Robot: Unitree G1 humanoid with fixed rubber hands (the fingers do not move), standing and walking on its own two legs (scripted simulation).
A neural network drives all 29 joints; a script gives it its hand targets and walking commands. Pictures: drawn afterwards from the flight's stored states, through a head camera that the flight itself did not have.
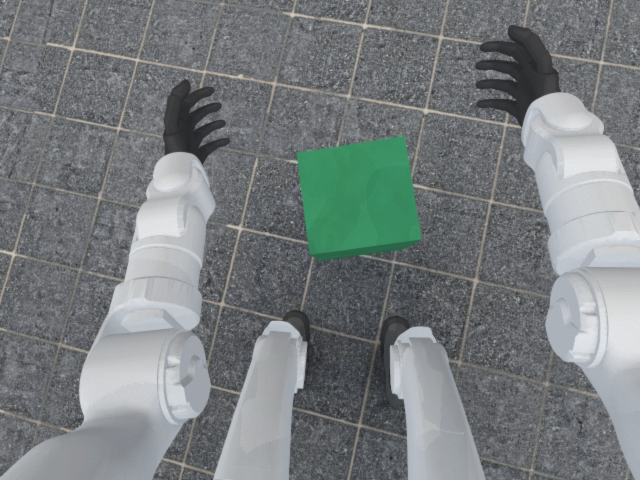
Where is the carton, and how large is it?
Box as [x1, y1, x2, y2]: [296, 136, 421, 260]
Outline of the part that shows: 404,136 296,153 309,254 320,260 402,249 421,239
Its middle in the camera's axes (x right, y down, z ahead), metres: +0.09 -0.07 +0.86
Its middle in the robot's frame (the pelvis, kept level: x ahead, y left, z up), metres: +0.49 +0.00 -0.52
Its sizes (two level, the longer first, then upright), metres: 0.210 0.200 0.250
